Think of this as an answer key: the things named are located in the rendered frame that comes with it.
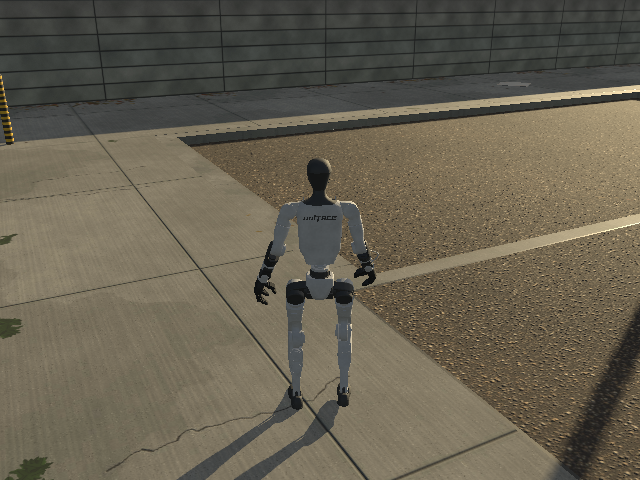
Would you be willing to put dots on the robot right upper arm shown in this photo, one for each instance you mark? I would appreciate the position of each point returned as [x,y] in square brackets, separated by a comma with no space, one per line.
[351,211]

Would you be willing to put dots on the robot left upper arm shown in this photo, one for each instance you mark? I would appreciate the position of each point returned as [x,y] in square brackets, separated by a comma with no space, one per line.
[288,211]

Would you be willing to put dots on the robot head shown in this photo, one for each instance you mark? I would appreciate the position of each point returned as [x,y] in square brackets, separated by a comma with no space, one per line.
[319,172]

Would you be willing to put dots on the right robot hand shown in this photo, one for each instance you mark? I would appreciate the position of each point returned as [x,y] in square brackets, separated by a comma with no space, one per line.
[361,272]

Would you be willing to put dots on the robot right forearm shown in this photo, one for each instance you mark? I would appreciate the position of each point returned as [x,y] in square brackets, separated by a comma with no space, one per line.
[366,260]

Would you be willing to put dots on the left robot thigh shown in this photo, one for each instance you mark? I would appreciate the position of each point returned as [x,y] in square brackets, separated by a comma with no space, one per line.
[295,299]

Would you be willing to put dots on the robot left forearm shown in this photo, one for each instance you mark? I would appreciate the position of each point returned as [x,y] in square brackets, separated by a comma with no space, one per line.
[268,265]

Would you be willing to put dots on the left robot hand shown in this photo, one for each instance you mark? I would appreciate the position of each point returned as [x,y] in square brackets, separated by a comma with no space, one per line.
[259,290]

